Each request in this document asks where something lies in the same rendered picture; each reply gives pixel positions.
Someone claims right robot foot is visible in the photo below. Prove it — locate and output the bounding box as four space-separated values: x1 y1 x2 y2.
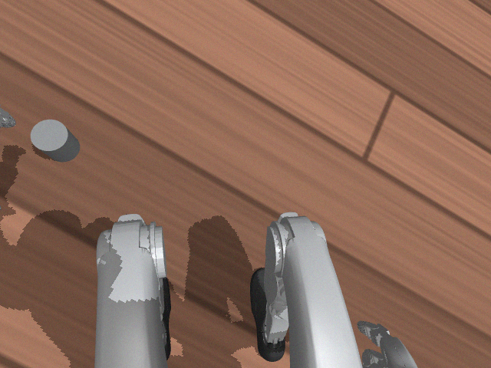
250 268 285 362

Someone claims can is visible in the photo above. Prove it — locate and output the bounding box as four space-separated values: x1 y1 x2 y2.
31 120 80 162

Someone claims left robot hand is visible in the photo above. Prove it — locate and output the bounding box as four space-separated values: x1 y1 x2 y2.
0 104 16 210

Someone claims right robot hand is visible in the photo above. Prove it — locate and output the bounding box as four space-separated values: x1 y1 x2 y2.
358 321 418 368

